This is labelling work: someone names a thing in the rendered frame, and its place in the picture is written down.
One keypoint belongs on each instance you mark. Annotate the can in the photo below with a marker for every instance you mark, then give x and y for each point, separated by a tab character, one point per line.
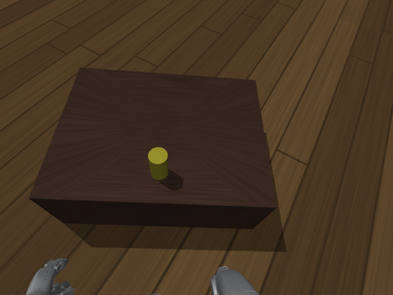
158	161

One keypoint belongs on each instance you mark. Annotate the left robot hand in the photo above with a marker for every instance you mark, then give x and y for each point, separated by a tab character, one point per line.
45	277

